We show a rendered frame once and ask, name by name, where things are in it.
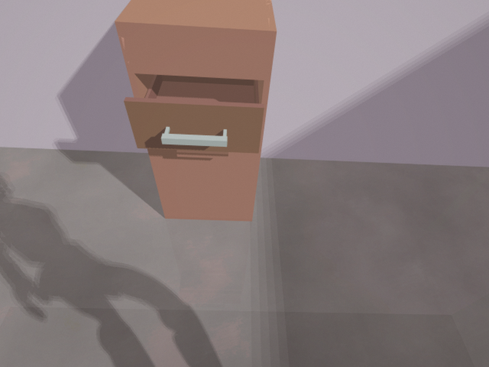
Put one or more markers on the handle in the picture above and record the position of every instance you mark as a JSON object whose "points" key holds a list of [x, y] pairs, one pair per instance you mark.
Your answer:
{"points": [[199, 140], [202, 154]]}

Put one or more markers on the cabinet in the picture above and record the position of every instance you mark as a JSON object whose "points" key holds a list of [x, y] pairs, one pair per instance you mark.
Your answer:
{"points": [[232, 39]]}

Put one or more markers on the drawer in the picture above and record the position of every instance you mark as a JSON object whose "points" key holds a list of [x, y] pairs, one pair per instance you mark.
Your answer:
{"points": [[192, 105]]}

